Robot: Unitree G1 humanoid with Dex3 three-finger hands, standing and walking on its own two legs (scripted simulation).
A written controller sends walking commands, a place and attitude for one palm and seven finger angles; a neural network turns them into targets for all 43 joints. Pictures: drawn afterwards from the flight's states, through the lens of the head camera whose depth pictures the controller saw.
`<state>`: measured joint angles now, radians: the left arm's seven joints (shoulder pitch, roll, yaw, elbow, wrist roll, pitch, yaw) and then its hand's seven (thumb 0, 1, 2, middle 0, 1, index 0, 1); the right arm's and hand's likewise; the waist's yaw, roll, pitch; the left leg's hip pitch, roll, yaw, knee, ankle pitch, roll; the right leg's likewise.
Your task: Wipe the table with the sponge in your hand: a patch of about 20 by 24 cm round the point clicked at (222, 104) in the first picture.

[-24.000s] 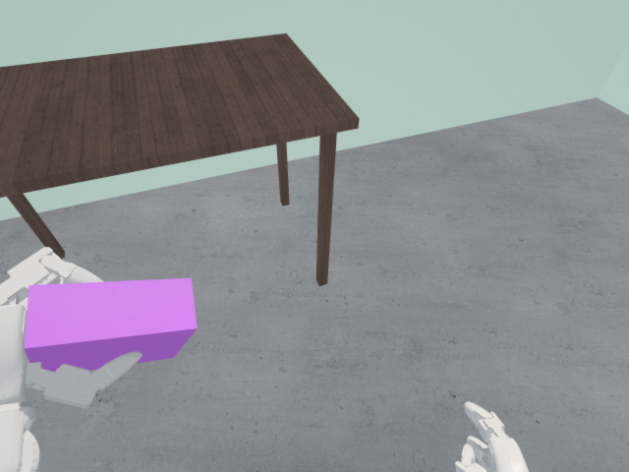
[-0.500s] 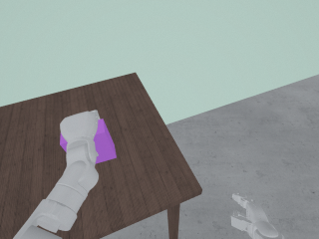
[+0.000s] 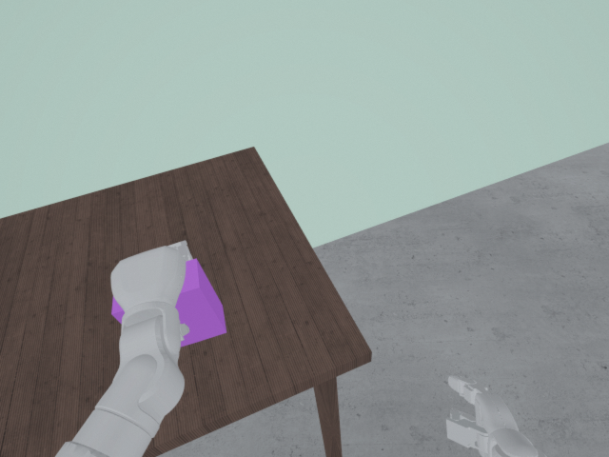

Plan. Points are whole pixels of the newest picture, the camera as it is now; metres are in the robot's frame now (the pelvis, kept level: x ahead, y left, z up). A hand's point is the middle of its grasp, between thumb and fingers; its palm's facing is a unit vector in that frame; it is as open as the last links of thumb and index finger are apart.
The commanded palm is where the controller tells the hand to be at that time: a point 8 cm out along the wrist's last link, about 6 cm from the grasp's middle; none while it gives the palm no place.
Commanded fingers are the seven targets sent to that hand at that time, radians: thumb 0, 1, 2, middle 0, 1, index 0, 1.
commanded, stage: wipe back along the third lane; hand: left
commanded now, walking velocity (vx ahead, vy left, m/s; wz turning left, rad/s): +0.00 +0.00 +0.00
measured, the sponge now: (179, 316) +0.30 +0.23 +0.02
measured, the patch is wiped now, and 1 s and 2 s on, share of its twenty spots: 1.00 1.00 1.00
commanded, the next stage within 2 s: slide back across to the middle lane in 0.64 s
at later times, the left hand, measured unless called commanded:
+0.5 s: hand (173, 319) +0.27 +0.21 +0.07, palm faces +0.09 -0.09 -0.99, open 9.6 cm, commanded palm +0.22 +0.19 +0.10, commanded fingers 0.00 0.10 1.30 -1.20 -1.60 -1.20 -1.60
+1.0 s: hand (166, 320) +0.26 +0.21 +0.08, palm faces +0.09 -0.15 -0.98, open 9.6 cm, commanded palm +0.21 +0.22 +0.12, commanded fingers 0.00 0.10 1.30 -1.20 -1.60 -1.20 -1.60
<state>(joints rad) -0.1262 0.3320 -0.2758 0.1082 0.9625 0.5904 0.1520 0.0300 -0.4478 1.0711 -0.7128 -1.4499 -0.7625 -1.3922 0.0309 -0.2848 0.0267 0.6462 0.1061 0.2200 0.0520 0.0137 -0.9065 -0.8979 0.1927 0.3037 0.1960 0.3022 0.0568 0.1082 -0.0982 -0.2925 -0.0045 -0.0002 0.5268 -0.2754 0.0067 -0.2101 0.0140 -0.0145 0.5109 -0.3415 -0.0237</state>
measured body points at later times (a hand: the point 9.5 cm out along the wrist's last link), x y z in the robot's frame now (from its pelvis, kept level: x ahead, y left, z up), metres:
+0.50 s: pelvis -0.01 -0.01 +0.00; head -0.04 -0.06 +0.45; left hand +0.26 +0.21 +0.13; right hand +0.23 -0.22 -0.08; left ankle +0.00 +0.12 -0.73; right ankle -0.05 -0.11 -0.73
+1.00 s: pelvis -0.01 -0.01 +0.00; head -0.04 -0.06 +0.45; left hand +0.25 +0.22 +0.13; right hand +0.22 -0.23 -0.08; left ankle +0.00 +0.12 -0.73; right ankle -0.05 -0.11 -0.73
